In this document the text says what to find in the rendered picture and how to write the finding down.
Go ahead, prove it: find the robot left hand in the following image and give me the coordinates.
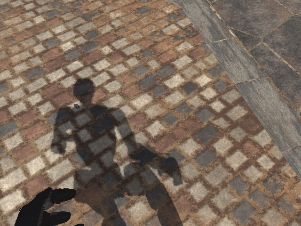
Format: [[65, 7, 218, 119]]
[[14, 187, 84, 226]]

